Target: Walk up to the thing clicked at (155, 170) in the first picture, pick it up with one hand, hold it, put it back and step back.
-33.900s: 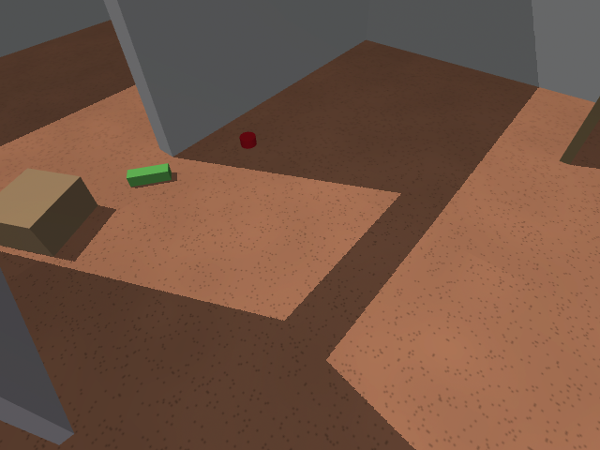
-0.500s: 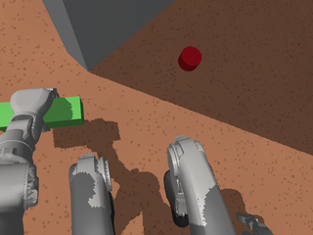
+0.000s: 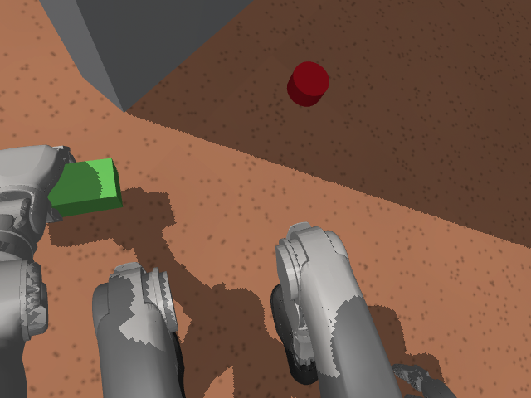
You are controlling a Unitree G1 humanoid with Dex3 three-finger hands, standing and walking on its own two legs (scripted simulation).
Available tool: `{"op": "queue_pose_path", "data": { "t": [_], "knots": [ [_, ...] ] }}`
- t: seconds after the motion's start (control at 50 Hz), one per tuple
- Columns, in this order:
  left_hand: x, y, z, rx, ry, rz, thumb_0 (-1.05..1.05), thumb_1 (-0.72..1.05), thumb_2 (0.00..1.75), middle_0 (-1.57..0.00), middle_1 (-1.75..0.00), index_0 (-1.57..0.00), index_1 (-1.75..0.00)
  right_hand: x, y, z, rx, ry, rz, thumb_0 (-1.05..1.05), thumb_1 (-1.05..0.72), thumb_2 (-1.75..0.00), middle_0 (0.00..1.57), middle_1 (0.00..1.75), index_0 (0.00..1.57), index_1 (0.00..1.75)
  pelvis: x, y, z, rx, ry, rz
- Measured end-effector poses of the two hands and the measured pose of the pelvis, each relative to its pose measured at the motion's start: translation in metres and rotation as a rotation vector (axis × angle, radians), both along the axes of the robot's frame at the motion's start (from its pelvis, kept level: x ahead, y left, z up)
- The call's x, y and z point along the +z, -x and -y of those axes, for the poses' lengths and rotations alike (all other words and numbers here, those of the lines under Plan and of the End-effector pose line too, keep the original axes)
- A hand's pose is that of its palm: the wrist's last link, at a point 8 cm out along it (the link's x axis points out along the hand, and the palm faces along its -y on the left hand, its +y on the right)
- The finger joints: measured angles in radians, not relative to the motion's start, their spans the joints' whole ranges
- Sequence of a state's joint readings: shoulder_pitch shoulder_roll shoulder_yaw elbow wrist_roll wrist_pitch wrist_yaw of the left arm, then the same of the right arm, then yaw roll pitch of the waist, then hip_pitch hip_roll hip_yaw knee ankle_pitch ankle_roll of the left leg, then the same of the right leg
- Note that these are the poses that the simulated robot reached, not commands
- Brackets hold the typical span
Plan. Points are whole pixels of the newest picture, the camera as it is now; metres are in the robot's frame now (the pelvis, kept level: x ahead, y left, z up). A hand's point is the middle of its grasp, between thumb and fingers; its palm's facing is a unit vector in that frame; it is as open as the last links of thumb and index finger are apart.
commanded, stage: lower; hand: left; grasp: from above
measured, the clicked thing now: (49, 193) +0.47 +0.27 -0.21
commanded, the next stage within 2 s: rest in 0.18 s
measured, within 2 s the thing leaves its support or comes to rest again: rests again in 1.00 s
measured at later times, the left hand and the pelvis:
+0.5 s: hand (61, 197) +0.46 +0.26 -0.24, palm faces -0.47 -0.04 -0.88, open 9.7 cm; pelvis +0.01 +0.00 -0.03, yaw -2 degrees
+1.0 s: hand (68, 196) +0.47 +0.26 -0.27, palm faces -0.45 -0.06 -0.89, open 9.6 cm; pelvis +0.00 +0.01 -0.04, yaw -5 degrees
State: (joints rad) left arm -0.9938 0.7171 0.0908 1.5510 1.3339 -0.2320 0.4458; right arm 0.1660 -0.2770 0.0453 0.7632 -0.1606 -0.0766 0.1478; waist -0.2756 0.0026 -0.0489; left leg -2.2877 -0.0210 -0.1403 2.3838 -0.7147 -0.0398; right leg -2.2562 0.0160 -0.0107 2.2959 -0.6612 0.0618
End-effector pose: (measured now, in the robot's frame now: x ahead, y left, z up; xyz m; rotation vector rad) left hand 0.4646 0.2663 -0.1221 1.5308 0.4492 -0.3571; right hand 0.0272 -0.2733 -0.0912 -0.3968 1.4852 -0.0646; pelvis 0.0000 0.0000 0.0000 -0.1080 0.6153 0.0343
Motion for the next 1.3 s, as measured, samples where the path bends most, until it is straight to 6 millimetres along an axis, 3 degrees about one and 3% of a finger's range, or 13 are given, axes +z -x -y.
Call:
{"op": "queue_pose_path", "data": {
  "t": [0.22, 0.48, 0.76, 1.0, 1.3],
  "knots": [
    [-0.038, 0.003, 0.000, -0.016, 0.036, 0.000, -0.03, 0.04, 0.43, -0.76, -0.46, -0.76, -0.45, -0.007, -0.004, 0.003, 0.028, 0.020, -0.027, 0.00, -0.91, -0.90, 0.20, 0.30, 0.20, 0.30, -0.015, -0.003, 0.000, -0.009, 0.012, 0.014],
    [-0.059, -0.005, 0.002, -0.006, 0.021, 0.023, -0.03, 0.05, 0.40, -0.78, -0.44, -0.78, -0.43, -0.015, -0.011, 0.002, 0.054, 0.022, -0.020, 0.00, -0.90, -0.90, 0.20, 0.30, 0.20, 0.30, -0.028, -0.006, -0.004, -0.020, 0.030, 0.024],
    [-0.083, -0.011, 0.006, 0.003, 0.049, 0.015, -0.03, 0.07, 0.37, -0.78, -0.43, -0.78, -0.43, -0.014, 0.005, -0.009, 0.083, -0.008, -0.057, 0.00, -0.90, -0.89, 0.20, 0.30, 0.20, 0.30, -0.037, -0.006, -0.007, -0.033, 0.058, 0.052],
    [-0.092, -0.013, 0.002, 0.005, 0.050, 0.043, -0.03, 0.07, 0.36, -0.79, -0.42, -0.79, -0.42, -0.006, 0.011, -0.008, 0.130, 0.012, -0.060, 0.00, -0.90, -0.90, 0.20, 0.30, 0.20, 0.30, -0.043, -0.003, -0.010, -0.042, 0.081, 0.085],
    [-0.093, -0.013, -0.002, 0.016, 0.049, 0.031, -0.02, 0.07, 0.36, -0.79, -0.42, -0.79, -0.42, 0.000, 0.015, -0.020, 0.180, -0.018, -0.044, 0.00, -0.90, -0.90, 0.20, 0.30, 0.20, 0.30, -0.042, 0.000, -0.015, -0.048, 0.105, 0.110]
  ]
}}
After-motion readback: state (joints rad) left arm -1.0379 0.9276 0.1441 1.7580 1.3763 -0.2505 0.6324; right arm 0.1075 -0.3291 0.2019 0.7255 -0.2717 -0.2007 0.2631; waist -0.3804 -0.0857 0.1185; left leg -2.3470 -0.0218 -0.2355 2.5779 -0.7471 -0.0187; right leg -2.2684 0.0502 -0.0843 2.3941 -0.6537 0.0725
